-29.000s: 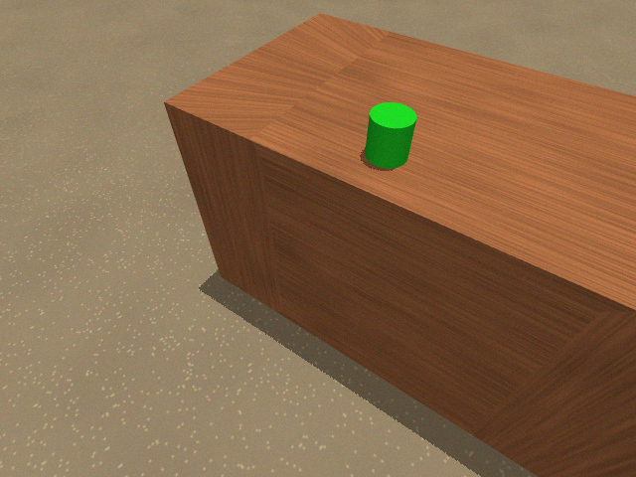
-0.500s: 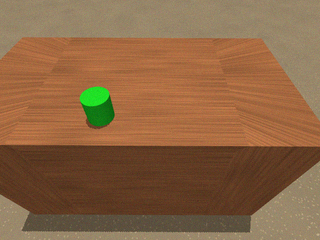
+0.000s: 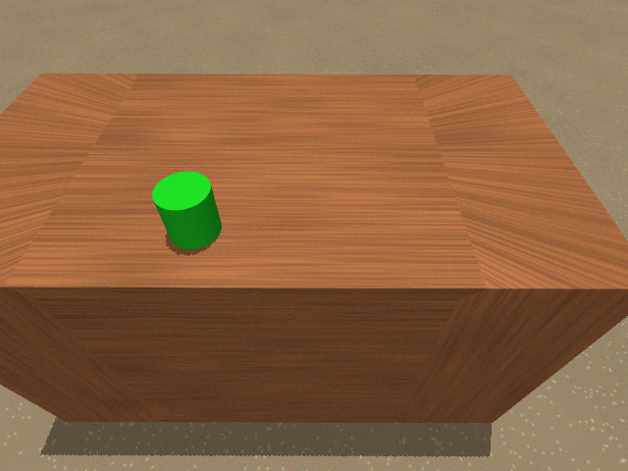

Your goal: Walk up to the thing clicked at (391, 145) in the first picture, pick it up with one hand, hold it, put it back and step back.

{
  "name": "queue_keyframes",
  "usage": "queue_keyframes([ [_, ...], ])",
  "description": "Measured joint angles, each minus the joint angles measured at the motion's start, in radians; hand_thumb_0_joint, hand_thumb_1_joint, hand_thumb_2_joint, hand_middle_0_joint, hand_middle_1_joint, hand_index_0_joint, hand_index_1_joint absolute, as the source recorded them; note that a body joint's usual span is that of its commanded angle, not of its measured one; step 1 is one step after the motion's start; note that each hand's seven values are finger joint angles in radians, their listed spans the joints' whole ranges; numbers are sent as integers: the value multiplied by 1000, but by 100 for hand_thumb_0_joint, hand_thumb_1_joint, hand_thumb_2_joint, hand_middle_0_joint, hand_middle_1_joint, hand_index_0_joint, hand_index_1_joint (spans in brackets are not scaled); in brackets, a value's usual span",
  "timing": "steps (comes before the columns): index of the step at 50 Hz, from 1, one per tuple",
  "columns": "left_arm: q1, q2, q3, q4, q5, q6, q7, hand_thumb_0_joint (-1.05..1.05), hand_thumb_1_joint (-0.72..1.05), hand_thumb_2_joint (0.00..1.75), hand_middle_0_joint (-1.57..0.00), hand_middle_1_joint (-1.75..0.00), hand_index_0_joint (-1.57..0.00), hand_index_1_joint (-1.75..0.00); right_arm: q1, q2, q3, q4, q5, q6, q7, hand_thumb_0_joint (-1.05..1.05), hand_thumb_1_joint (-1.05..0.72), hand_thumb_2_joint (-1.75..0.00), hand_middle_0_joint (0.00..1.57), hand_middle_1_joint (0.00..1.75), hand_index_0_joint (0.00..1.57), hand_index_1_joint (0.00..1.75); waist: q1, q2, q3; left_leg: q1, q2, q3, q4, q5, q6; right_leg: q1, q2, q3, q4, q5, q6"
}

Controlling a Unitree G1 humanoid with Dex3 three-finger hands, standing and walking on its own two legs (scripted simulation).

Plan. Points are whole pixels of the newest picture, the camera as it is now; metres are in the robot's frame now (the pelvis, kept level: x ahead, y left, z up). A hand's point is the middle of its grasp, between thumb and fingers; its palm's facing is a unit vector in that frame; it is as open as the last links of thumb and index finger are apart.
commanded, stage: stand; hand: left
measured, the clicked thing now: (189, 210) +0.50 +0.22 +0.01
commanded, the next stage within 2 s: step back in 0.48 s
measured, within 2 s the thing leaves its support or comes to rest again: neither
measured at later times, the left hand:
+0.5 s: hand out of the picture +0.07 +0.25 -0.16, palm faces -0.01 -0.94 -0.34, open 7.4 cm
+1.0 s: hand out of the picture +0.05 +0.32 -0.18, palm faces -0.05 -0.94 -0.34, open 7.4 cm
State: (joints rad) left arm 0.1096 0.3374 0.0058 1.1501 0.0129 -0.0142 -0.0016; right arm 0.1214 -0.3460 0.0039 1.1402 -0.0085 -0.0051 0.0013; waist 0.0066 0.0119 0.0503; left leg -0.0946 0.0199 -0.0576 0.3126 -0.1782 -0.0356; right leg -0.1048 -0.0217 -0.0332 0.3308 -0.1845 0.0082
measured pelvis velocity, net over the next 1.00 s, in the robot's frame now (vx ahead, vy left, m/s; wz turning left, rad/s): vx -0.08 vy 0.07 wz -0.02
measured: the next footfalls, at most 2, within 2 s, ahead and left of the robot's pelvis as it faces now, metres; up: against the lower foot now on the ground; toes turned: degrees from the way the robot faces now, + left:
right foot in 1.20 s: -0.09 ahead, -0.04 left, +0.00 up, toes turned +0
left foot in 1.60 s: -0.20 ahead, +0.20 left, +0.00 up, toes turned -3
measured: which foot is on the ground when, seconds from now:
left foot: down 0.00-1.00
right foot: down 0.00-0.78, up 0.80-1.00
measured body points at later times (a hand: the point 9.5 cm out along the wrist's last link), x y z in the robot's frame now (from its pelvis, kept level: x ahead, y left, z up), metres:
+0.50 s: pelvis +0.00 +0.00 +0.00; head +0.01 -0.01 +0.45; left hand +0.08 +0.30 -0.13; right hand +0.07 -0.30 -0.14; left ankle +0.00 +0.14 -0.75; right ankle +0.00 -0.12 -0.75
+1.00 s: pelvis -0.08 +0.07 -0.01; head +0.01 +0.10 +0.43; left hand +0.06 +0.37 -0.16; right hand -0.02 -0.24 -0.13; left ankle -0.07 +0.15 -0.75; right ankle -0.11 -0.08 -0.67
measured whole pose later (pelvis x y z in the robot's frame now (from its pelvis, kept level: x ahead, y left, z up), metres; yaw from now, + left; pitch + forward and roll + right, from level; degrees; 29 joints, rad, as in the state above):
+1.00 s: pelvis -0.08 +0.07 -0.01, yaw -1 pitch +0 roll -1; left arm 0.05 0.39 0.06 0.89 0.01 0.07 0.03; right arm 0.16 -0.33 -0.05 0.93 -0.02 0.04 -0.02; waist -0.02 -0.05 0.21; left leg -0.26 -0.04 0.01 0.54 -0.27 0.06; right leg -0.45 0.11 0.16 1.10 -0.47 -0.01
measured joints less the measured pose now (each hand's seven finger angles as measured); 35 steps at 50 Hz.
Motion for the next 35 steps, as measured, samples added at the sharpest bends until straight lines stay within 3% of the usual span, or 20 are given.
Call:
queue_keyframes([
  [24, 2, 3, -3, -11, -1, 0, 0, 1, 90, 90, -21, -30, -20, -30, 0, -3, 2, -7, 1, 1, 0, 0, -90, -90, 21, 30, 20, 29, -2, -3, -2, 4, 6, 2, -2, -3, -4, 4, 6, 2, -4, -1, -3],
  [27, -12, 4, 24, -43, -11, 8, 0, 1, 90, 90, -21, -30, -21, -30, -19, -12, -9, -35, 6, 16, 4, 0, -90, -90, 21, 30, 20, 29, -5, 3, 26, -50, 6, -3, 78, -29, 5, -34, 8, -2, 46, -14, -6],
  [30, -34, 9, 43, -88, -13, 18, 4, 1, 90, 90, -21, -30, -21, -30, -41, -30, -24, -78, 13, 28, 3, 0, -90, -90, 21, 30, 20, 29, -8, 8, 83, -138, -5, 1, 231, -64, 36, -78, 3, -3, 101, -24, -9],
  [33, -47, 15, 54, -129, 5, 32, 7, 1, 90, 90, -21, -30, -21, -30, -41, -48, -42, -120, 10, 47, 7, 0, -90, -90, 20, 30, 20, 29, -4, -4, 115, -223, -52, 5, 457, -238, 67, -132, -21, 14, 161, -35, -4],
  [35, -54, 25, 57, -152, 14, 42, 9, 1, 90, 90, -21, -30, -21, -30, -27, -56, -51, -144, 13, 54, 11, 0, -91, -90, 20, 30, 20, 29, -12, -14, 121, -242, -66, 10, 523, -282, 80, -170, -37, 18, 196, -42, 5],
])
